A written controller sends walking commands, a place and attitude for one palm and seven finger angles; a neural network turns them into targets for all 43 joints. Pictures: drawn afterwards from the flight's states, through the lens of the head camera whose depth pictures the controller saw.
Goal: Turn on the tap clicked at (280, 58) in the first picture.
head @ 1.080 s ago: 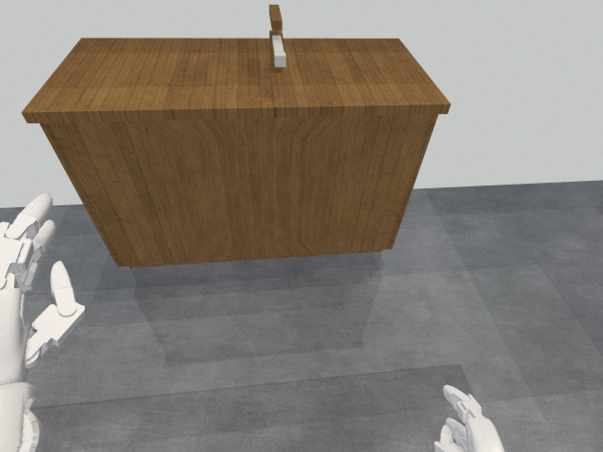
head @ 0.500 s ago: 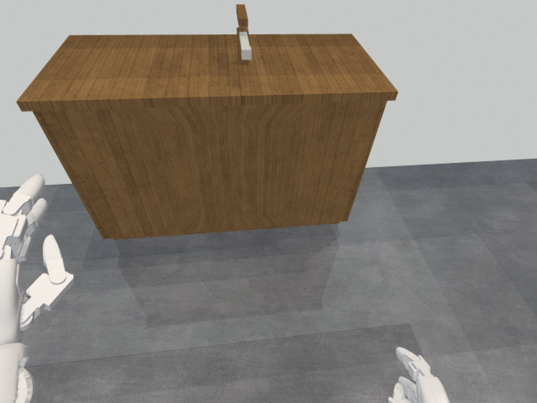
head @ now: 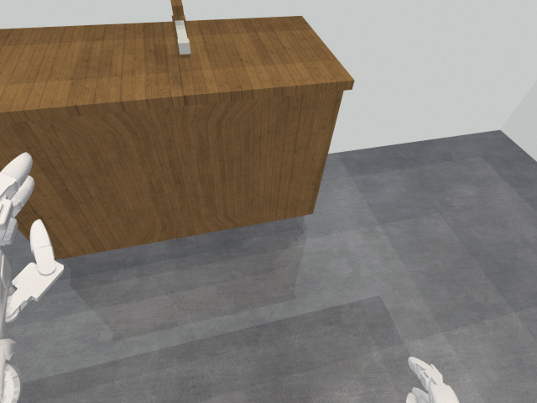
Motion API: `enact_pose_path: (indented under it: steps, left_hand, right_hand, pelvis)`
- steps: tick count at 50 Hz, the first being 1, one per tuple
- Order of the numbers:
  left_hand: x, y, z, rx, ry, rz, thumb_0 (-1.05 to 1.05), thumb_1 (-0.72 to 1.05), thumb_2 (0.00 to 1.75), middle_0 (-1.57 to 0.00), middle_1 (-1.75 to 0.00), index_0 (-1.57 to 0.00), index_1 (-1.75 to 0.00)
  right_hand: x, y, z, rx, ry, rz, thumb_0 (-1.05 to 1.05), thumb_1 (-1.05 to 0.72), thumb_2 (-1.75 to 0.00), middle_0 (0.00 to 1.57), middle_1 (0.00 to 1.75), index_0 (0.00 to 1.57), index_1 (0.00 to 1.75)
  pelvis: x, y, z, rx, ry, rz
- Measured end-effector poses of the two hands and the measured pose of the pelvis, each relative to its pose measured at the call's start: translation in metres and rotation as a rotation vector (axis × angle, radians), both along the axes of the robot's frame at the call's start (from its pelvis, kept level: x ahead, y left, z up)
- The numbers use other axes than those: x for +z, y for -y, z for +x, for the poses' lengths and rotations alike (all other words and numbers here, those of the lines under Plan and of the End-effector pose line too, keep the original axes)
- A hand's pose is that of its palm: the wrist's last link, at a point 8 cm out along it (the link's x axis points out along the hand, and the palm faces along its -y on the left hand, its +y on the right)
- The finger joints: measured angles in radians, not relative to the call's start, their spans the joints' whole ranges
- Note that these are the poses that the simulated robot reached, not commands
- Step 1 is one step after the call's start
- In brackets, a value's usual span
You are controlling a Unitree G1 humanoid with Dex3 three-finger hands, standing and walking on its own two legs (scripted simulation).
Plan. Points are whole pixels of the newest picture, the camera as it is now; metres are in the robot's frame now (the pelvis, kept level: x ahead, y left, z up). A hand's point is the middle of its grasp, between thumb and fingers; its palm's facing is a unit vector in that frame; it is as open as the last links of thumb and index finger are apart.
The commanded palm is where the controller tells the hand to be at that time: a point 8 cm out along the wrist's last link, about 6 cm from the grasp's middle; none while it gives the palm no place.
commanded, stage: walk to a spot facing it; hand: left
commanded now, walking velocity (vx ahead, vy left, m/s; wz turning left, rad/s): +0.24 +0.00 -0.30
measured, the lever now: (184, 46) +0.89 +0.26 +0.10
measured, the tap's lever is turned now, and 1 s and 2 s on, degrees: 0 0 0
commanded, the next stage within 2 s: take the last steps up to it in 0.02 s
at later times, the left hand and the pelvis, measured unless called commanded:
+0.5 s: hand (178, 170) +0.37 +0.15 +0.17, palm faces +0.27 -0.82 -0.51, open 7.4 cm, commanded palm +0.31 +0.20 +0.18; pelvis +0.12 -0.06 -0.01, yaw -7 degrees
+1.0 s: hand (179, 110) +0.49 +0.17 +0.18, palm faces +0.37 -0.87 -0.33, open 7.4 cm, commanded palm +0.42 +0.21 +0.18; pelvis +0.24 -0.05 -0.01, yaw -5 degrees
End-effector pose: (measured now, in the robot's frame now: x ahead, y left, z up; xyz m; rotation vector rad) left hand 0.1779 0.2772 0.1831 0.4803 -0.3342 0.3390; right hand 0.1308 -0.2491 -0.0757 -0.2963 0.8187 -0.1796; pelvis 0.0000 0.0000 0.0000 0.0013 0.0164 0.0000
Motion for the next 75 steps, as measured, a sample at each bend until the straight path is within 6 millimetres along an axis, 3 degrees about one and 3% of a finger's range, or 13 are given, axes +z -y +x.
enact_pose_path:
  steps: [6, 14, 22, 28, 34, 40, 47, 52, 56, 60, 65, 70, 75]
  left_hand:
    - [-0.001, -0.004, 0.045, -0.032, 0.022, 0.007, 0.02, 0.89, 0.90, -0.21, -0.30, -0.21, -0.30]
    - [0.011, 0.043, 0.109, -0.123, -0.003, 0.031, 0.02, 0.89, 0.90, -0.21, -0.30, -0.21, -0.30]
    - [0.007, 0.082, 0.152, -0.119, -0.038, 0.120, 0.02, 0.88, 0.89, -0.22, -0.31, -0.22, -0.30]
    - [0.005, 0.088, 0.163, -0.087, -0.111, 0.102, 0.02, 0.88, 0.89, -0.22, -0.31, -0.22, -0.30]
    - [0.020, 0.091, 0.179, -0.078, -0.044, 0.084, 0.02, 0.88, 0.89, -0.22, -0.31, -0.22, -0.30]
    - [0.025, 0.079, 0.203, -0.052, 0.041, 0.040, 0.02, 0.88, 0.89, -0.22, -0.31, -0.22, -0.30]
    - [0.005, 0.058, 0.253, -0.033, 0.103, -0.045, 0.01, 0.88, 0.90, -0.21, -0.31, -0.21, -0.30]
    - [0.008, 0.069, 0.279, -0.066, 0.052, -0.034, 0.02, 0.89, 0.90, -0.21, -0.30, -0.21, -0.30]
    - [0.023, 0.086, 0.283, -0.087, 0.041, 0.029, 0.02, 0.89, 0.90, -0.21, -0.30, -0.21, -0.30]
    - [0.028, 0.098, 0.294, -0.041, 0.022, 0.096, 0.02, 0.89, 0.90, -0.22, -0.31, -0.21, -0.30]
    - [0.009, 0.112, 0.323, 0.024, -0.002, 0.049, 0.01, 0.89, 0.90, -0.21, -0.30, -0.22, -0.30]
    - [0.000, 0.128, 0.355, -0.015, -0.052, -0.005, 0.02, 0.88, 0.90, -0.22, -0.31, -0.22, -0.30]
    - [0.012, 0.134, 0.380, -0.098, 0.016, 0.021, 0.02, 0.88, 0.89, -0.22, -0.31, -0.22, -0.30]
  right_hand:
    - [0.003, -0.010, 0.032, -0.079, 0.078, 0.032, 0.02, -0.90, -0.90, 0.20, 0.30, 0.20, 0.30]
    - [-0.008, -0.018, 0.060, -0.097, 0.077, 0.150, 0.01, -0.90, -0.90, 0.20, 0.30, 0.20, 0.30]
    - [-0.048, 0.031, 0.089, -0.124, -0.024, 0.176, 0.01, -0.90, -0.90, 0.21, 0.30, 0.21, 0.30]
    - [-0.028, 0.071, 0.112, -0.147, -0.043, 0.107, 0.02, -0.90, -0.90, 0.20, 0.30, 0.20, 0.30]
    - [-0.006, 0.089, 0.144, -0.117, -0.017, 0.040, 0.02, -0.90, -0.90, 0.20, 0.30, 0.20, 0.30]
    - [0.005, 0.078, 0.187, -0.099, 0.046, 0.025, 0.01, -0.90, -0.90, 0.20, 0.30, 0.20, 0.30]
    - [0.001, 0.042, 0.241, -0.084, 0.125, 0.060, 0.01, -0.90, -0.90, 0.20, 0.30, 0.20, 0.30]
    - [0.000, 0.015, 0.261, -0.042, 0.122, 0.150, 0.01, -0.90, -0.90, 0.20, 0.30, 0.20, 0.30]
    - [-0.005, 0.014, 0.269, -0.031, 0.089, 0.194, 0.01, -0.90, -0.90, 0.21, 0.30, 0.21, 0.30]
    - [-0.021, 0.033, 0.279, -0.033, 0.048, 0.209, 0.01, -0.90, -0.90, 0.21, 0.30, 0.21, 0.30]
    - [-0.044, 0.077, 0.299, -0.038, -0.013, 0.161, 0.01, -0.90, -0.90, 0.21, 0.30, 0.21, 0.30]
    - [-0.024, 0.114, 0.321, -0.081, -0.025, 0.080, 0.02, -0.90, -0.90, 0.20, 0.30, 0.20, 0.30]
    - [0.004, 0.132, 0.350, -0.102, 0.033, -0.006, 0.02, -0.90, -0.90, 0.20, 0.30, 0.20, 0.30]
  pelvis:
    - [-0.004, -0.006, 0.033, -0.082, 0.019, 0.008]
    - [0.001, 0.014, 0.075, -0.122, 0.024, -0.012]
    - [-0.016, 0.049, 0.112, -0.110, 0.041, 0.002]
    - [-0.001, 0.062, 0.135, -0.105, 0.026, 0.019]
    - [0.007, 0.068, 0.160, -0.089, 0.024, 0.034]
    - [0.005, 0.061, 0.194, -0.089, 0.032, 0.030]
    - [-0.011, 0.049, 0.231, -0.098, 0.059, 0.032]
    - [-0.003, 0.054, 0.246, -0.083, 0.045, 0.003]
    - [0.003, 0.065, 0.264, -0.090, 0.028, -0.011]
    - [0.000, 0.083, 0.285, -0.085, 0.025, -0.014]
    - [-0.011, 0.101, 0.307, -0.062, 0.036, -0.007]
    - [0.000, 0.108, 0.329, -0.070, 0.030, 0.016]
    - [0.001, 0.108, 0.355, -0.072, 0.029, 0.011]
